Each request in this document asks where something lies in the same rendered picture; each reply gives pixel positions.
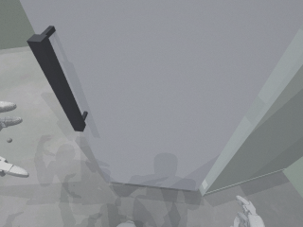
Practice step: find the handle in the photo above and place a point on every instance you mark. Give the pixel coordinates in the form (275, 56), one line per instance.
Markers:
(45, 55)

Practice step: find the fridge door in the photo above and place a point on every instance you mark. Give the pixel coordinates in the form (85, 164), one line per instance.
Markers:
(165, 82)

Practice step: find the right robot hand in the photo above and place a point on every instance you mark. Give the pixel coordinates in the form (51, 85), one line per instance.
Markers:
(249, 218)

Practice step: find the left robot hand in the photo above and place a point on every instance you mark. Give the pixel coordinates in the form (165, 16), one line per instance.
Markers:
(5, 167)

